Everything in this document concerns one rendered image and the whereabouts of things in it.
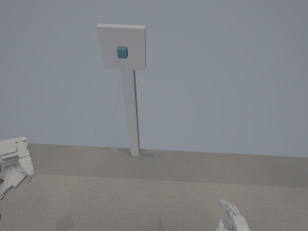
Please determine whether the panel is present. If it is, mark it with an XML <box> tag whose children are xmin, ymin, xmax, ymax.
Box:
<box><xmin>96</xmin><ymin>23</ymin><xmax>146</xmax><ymax>157</ymax></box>

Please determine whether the button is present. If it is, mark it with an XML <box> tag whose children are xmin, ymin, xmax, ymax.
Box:
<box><xmin>116</xmin><ymin>46</ymin><xmax>128</xmax><ymax>59</ymax></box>

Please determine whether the right robot hand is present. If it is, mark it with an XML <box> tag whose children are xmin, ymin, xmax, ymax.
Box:
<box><xmin>216</xmin><ymin>199</ymin><xmax>251</xmax><ymax>231</ymax></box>

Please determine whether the left robot hand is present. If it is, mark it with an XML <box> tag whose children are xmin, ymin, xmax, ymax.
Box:
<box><xmin>0</xmin><ymin>137</ymin><xmax>35</xmax><ymax>200</ymax></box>

